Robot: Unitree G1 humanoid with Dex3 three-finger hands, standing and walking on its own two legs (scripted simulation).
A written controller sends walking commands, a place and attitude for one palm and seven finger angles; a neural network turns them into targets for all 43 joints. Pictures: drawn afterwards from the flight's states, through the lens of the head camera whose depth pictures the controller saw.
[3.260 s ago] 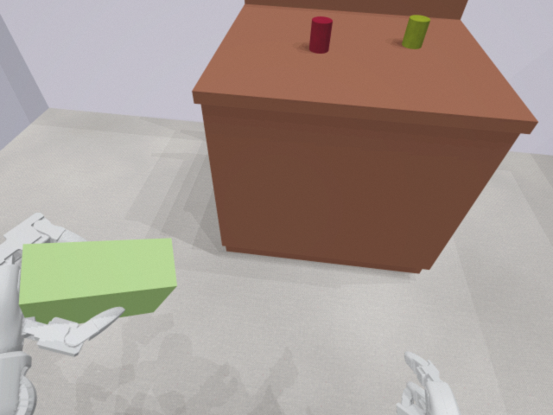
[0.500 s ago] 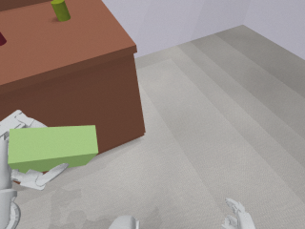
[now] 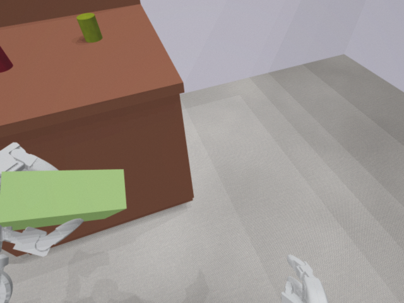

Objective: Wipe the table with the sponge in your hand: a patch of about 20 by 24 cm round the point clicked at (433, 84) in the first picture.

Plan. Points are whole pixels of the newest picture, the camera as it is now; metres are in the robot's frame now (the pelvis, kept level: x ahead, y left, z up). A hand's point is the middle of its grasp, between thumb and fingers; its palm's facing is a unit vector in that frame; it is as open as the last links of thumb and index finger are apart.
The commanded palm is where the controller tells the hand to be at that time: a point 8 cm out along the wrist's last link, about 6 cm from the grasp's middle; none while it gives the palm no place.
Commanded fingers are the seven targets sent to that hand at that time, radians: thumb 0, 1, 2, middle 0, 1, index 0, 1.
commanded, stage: take the last steps up to it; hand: left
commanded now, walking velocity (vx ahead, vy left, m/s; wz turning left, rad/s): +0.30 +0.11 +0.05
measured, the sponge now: (82, 199) +0.23 +0.19 +0.18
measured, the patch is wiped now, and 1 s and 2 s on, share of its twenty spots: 0.00 0.00 0.00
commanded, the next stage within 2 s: come to a stop and stand still in 1.38 s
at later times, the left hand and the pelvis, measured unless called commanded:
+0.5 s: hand (69, 135) +0.33 +0.24 +0.20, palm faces +0.42 -0.82 -0.38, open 9.7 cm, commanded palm +0.26 +0.29 +0.20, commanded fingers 0.00 0.10 1.30 -1.20 -1.60 -1.20 -1.60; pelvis +0.10 +0.01 +0.01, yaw +0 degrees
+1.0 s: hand (97, 108) +0.41 +0.23 +0.19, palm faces +0.39 -0.80 -0.44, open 9.7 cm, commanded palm +0.35 +0.28 +0.20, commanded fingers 0.00 0.10 1.30 -1.20 -1.60 -1.20 -1.60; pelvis +0.20 -0.01 +0.02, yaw +2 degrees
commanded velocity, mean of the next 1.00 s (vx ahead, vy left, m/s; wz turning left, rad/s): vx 0.28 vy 0.12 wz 0.03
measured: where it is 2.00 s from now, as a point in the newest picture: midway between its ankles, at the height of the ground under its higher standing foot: (205, 286)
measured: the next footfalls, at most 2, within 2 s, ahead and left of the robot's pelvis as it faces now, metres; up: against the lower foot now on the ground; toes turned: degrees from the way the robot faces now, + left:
left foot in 0.42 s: +0.17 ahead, +0.12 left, +0.00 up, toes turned +9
right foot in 0.76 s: +0.24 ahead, -0.12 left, +0.00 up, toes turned -9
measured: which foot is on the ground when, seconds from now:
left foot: up 0.00-0.40, down 0.42-0.76, up 0.78-1.00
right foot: down 0.00-0.44, up 0.46-0.74, down 0.76-1.00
